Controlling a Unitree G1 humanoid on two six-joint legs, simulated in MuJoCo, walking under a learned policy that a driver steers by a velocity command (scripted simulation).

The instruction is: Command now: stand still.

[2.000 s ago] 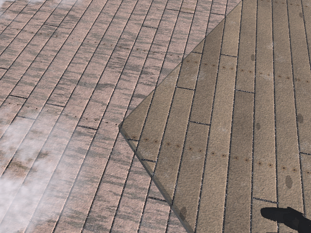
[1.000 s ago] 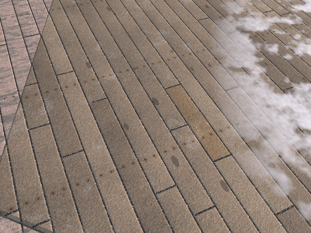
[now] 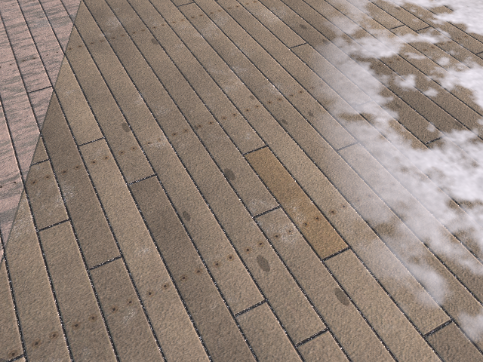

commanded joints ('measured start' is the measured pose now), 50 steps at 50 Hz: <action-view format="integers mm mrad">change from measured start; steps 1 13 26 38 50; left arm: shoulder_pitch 15 39 59 93 -5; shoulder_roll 104 97 86 68 121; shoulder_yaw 23 13 2 -6 24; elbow -26 69 146 199 122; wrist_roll -2 -6 -10 -12 -46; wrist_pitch -11 -11 -9 -4 -38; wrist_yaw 5 12 14 17 9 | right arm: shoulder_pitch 19 42 85 142 348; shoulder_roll -113 -93 -69 -37 -27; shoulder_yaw -21 -17 -10 1 -26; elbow -12 44 77 97 119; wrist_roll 0 1 1 2 18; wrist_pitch -6 -1 1 3 -95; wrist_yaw -6 -12 -17 -19 31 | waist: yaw -1 2 6 11 -97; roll -6 -1 1 -4 -8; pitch -10 5 18 3 55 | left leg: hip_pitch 31 26 16 16 214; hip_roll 9 1 -5 -23 -48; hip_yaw -8 0 6 26 45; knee -55 -69 -75 -71 -34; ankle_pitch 160 148 137 53 6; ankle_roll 13 16 17 22 119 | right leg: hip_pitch -49 -51 -56 -51 -321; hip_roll -57 -49 -44 -33 -114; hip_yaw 52 39 31 20 95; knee -102 -115 -126 -138 -21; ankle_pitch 209 188 170 62 -135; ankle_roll -9 -6 -6 -8 -85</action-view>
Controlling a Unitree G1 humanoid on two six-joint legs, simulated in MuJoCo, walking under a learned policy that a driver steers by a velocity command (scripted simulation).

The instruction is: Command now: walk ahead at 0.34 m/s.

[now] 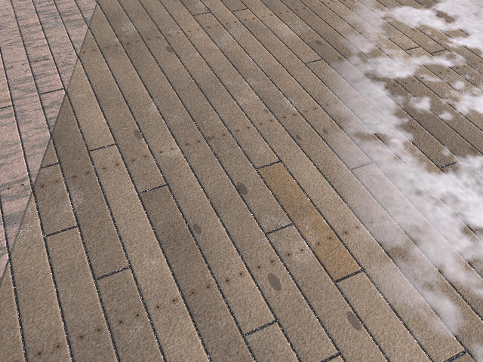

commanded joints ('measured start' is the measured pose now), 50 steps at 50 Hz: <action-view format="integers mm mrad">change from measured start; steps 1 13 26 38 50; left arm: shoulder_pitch -139 -335 -145 -272 -214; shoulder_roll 32 -3 148 125 97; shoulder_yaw -8 -12 17 8 43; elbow -97 -180 -131 -72 -70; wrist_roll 26 15 50 45 9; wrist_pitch -25 -50 -44 -33 -1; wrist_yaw -10 -63 -40 -3 -12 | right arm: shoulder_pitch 351 280 269 -17 75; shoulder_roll -151 -69 -59 -58 -118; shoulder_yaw -47 28 22 -14 -43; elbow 62 -1 -67 -159 -62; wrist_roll -9 -37 -13 -19 -19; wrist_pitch -12 12 -13 92 21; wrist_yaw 2 -7 15 -54 -29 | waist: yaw -152 -41 57 -17 0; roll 275 87 -92 -82 292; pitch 30 169 -285 -23 15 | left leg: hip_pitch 403 307 -166 -27 127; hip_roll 206 219 -72 50 302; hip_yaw -345 -189 -257 -82 -411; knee -281 -461 834 97 -440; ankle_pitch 66 440 -163 26 -62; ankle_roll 54 125 -107 -112 56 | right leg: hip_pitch -449 -907 179 -210 -432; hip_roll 26 -125 -369 -157 42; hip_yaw -63 -79 437 39 -85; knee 340 821 -134 -351 448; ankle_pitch -40 170 873 122 -37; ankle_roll -38 -20 -389 -260 -38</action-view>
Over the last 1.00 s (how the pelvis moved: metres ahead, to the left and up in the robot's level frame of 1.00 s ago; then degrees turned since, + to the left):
0.04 0.04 -0.01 0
